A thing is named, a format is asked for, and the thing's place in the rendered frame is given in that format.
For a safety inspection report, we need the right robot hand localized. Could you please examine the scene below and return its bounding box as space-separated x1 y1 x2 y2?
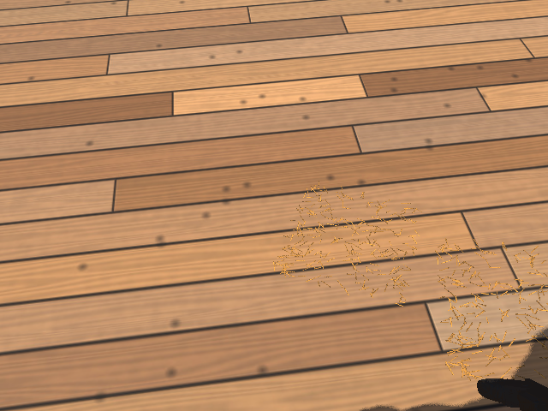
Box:
477 378 548 411

